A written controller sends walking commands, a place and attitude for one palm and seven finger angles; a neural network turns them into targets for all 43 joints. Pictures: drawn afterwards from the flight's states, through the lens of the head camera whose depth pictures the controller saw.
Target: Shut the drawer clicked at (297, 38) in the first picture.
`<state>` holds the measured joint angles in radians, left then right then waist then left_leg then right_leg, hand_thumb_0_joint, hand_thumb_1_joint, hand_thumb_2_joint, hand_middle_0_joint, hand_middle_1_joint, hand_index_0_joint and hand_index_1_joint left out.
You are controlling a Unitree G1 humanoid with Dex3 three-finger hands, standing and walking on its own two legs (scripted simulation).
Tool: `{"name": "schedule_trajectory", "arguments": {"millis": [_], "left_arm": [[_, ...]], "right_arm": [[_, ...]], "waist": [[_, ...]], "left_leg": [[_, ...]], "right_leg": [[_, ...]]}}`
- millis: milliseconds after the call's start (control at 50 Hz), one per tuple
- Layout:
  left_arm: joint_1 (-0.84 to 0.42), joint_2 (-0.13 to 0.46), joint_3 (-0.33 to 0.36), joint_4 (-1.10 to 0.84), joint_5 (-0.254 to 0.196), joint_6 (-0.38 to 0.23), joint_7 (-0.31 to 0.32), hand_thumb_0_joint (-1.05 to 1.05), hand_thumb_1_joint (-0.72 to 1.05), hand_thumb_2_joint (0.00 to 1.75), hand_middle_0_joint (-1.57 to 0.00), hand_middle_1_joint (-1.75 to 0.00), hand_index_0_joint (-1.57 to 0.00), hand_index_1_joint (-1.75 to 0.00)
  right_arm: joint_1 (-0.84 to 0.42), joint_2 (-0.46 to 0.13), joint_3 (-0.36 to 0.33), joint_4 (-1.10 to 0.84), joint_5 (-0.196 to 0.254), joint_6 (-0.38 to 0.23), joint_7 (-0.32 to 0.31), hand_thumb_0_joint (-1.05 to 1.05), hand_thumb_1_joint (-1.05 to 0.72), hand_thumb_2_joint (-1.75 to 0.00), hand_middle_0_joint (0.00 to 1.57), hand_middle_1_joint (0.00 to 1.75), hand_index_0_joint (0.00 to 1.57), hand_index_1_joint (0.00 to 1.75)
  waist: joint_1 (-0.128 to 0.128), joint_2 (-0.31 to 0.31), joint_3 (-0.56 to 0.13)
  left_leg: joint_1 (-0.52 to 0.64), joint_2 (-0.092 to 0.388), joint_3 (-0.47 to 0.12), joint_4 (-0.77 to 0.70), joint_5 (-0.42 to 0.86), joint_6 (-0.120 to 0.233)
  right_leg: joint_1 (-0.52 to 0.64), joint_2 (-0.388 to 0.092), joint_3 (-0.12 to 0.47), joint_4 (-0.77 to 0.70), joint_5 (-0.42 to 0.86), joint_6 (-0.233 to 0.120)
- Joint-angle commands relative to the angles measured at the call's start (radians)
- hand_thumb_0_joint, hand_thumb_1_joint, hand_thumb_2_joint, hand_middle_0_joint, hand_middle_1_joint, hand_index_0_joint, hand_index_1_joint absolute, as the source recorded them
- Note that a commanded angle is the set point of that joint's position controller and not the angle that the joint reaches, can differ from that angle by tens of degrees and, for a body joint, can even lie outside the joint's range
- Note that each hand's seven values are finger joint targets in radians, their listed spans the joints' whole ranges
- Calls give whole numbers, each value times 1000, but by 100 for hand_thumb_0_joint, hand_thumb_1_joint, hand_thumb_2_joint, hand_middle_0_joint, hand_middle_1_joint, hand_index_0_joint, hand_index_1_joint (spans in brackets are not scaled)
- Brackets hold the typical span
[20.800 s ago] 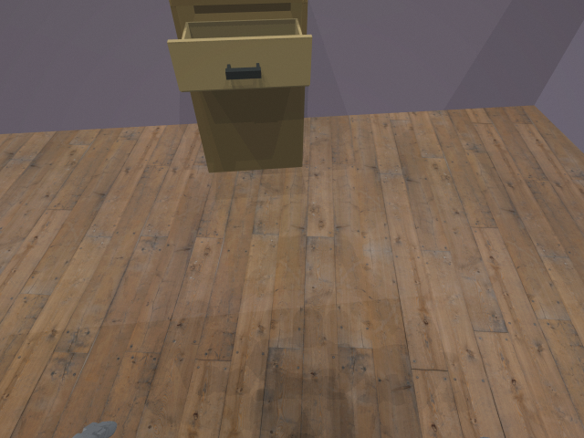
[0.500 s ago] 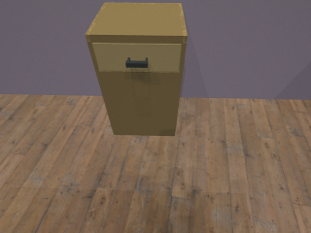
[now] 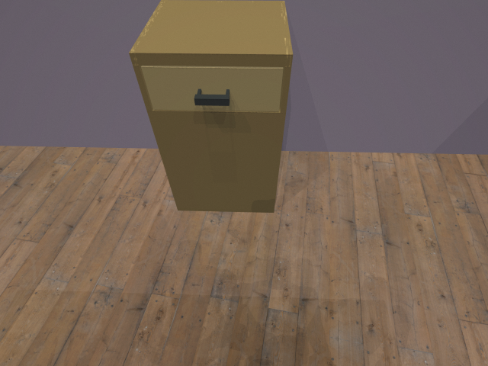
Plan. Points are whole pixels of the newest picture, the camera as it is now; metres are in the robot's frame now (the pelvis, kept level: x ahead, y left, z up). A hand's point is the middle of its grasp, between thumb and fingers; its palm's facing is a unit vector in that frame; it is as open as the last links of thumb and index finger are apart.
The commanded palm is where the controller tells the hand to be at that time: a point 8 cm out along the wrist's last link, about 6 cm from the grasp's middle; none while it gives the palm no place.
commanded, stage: look to check the result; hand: left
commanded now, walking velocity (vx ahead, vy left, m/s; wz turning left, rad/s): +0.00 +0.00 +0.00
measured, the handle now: (212, 96) +0.89 +0.15 -0.07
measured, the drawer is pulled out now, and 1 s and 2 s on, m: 0.00 0.00 0.00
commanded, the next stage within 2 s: stand and wait in 0.12 s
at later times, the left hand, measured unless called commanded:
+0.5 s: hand out of the picture +0.03 +0.18 -0.17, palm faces +0.03 -0.97 -0.23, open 7.4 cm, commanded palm none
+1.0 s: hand out of the picture +0.05 +0.19 -0.16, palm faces +0.02 -0.96 -0.26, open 7.4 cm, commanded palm none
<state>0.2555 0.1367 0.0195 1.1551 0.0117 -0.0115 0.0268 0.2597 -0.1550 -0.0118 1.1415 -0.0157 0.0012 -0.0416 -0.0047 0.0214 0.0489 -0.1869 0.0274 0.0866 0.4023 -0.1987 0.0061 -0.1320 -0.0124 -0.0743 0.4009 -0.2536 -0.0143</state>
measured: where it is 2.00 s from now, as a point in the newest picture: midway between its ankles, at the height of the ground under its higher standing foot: outside the picture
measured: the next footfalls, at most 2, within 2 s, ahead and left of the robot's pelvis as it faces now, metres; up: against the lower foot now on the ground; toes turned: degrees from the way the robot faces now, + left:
none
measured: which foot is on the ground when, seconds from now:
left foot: down 0.00-1.00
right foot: down 0.00-1.00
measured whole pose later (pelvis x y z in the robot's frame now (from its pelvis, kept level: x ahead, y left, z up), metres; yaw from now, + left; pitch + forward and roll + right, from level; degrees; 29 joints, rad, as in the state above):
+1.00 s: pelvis +0.02 -0.02 +0.00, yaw +0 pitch -1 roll +0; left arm 0.19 0.22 0.02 1.15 0.01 -0.02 0.01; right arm 0.19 -0.24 -0.01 1.14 -0.02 0.00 -0.04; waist 0.00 0.02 0.04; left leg -0.13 0.05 0.08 0.34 -0.19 -0.03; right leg -0.07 0.02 -0.08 0.33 -0.24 -0.04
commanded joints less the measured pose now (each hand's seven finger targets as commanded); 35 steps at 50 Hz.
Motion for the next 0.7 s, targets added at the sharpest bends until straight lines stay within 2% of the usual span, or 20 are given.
{"name": "schedule_trajectory", "arguments": {"millis": [0, 200, 240, 420, 680], "left_arm": [[48, 133, 18, -31, -1, -14, 11, 0, 90, 90, -20, -30, -20, -30], [14, 156, 18, -36, -2, -13, 7, 0, 90, 90, -20, -30, -20, -30], [9, 164, 19, -38, -3, -14, 5, 0, 90, 90, -20, -30, -20, -30], [-4, 189, 22, -42, -3, -20, 4, 0, 90, 90, -20, -30, -20, -30], [-24, 215, 23, -44, -3, -21, 3, 0, 90, 90, -20, -30, -20, -30]], "right_arm": [[64, -107, -21, -20, 0, -15, -1, 0, -90, -90, 20, 30, 20, 30], [24, -131, -18, -22, -2, -14, 0, 0, -90, -90, 20, 30, 20, 30], [21, -139, -18, -24, -2, -14, 0, 0, -90, -90, 20, 30, 20, 30], [2, -165, -19, -27, -1, -17, -2, 0, -90, -90, 20, 30, 20, 30], [-21, -196, -22, -32, 0, -16, -1, 0, -90, -90, 20, 30, 20, 30]], "waist": [[-5, -23, 3], [-3, -14, 15], [-3, -29, 10], [-3, -20, -27], [-3, -32, -15]], "left_leg": [[49, 95, -97, -61, 154, 27], [55, 95, -102, -73, 143, 23], [59, 97, -101, -76, 144, 21], [83, 100, -97, -70, 196, 19], [98, 106, -99, -81, 185, 17]], "right_leg": [[-42, -102, 85, -89, 161, -27], [-38, -103, 89, -110, 150, -27], [-34, -102, 90, -110, 155, -27], [2, -109, 93, -108, 248, -30], [-8, -107, 100, -124, 234, -32]]}}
